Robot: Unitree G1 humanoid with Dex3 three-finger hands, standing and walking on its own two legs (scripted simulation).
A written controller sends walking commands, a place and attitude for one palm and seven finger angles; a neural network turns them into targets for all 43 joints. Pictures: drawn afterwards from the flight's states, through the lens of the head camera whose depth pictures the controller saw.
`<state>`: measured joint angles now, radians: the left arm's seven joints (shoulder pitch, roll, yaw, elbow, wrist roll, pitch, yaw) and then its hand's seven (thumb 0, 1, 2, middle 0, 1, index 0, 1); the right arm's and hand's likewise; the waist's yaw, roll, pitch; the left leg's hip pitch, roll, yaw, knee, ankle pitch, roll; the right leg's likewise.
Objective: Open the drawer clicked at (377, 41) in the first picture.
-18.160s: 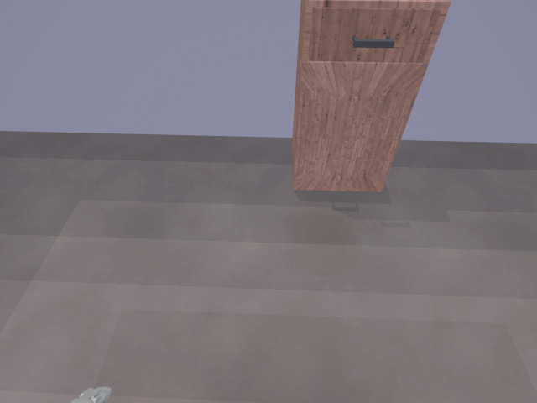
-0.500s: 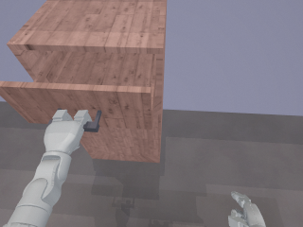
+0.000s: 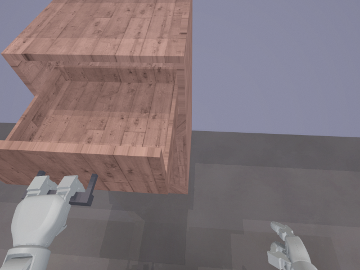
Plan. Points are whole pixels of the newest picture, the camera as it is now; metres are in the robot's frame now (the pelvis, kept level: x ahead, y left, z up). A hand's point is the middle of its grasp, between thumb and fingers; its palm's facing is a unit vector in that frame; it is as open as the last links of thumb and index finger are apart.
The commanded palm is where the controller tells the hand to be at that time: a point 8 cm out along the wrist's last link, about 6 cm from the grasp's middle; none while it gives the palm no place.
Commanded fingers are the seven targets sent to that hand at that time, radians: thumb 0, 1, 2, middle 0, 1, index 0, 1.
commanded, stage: pull the drawer open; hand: left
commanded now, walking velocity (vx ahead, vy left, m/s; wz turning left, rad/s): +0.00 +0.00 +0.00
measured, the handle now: (62, 187) +0.26 +0.28 +0.04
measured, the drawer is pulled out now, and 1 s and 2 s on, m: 0.27 0.30 0.30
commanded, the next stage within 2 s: open the thumb to release the handle in 0.40 s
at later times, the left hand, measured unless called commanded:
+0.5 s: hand (52, 237) +0.17 +0.27 +0.02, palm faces +0.00 -0.04 -1.00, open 5.8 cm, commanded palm +0.15 +0.28 +0.07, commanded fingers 0.00 0.83 0.87 -0.40 -1.34 -0.40 -1.34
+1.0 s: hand (49, 235) +0.17 +0.28 +0.02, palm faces +0.01 -0.07 -1.00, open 12.2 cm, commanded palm +0.14 +0.27 +0.07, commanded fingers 0.00 -0.50 0.30 -0.30 -1.20 -0.30 -1.20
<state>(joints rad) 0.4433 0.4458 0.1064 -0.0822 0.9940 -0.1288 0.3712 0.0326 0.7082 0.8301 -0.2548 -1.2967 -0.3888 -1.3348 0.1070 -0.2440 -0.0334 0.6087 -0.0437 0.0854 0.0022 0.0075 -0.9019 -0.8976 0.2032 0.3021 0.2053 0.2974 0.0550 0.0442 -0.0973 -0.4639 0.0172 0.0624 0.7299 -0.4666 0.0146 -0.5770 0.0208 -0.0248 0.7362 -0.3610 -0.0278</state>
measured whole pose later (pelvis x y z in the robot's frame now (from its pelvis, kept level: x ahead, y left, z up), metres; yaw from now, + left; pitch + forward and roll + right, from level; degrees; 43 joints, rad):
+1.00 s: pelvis -0.02 +0.01 +0.00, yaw +1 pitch +9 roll +0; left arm 0.40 0.42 0.08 -0.05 1.00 -0.10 0.35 0.00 -0.23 0.42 -0.28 -1.21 -0.33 -1.23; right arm 0.10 -0.23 -0.02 0.60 -0.04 0.06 -0.02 0.01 -0.90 -0.90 0.20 0.30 0.21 0.30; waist 0.08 0.05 -0.09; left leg -0.46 0.00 0.05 0.77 -0.45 0.02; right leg -0.56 0.00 -0.04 0.76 -0.35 -0.02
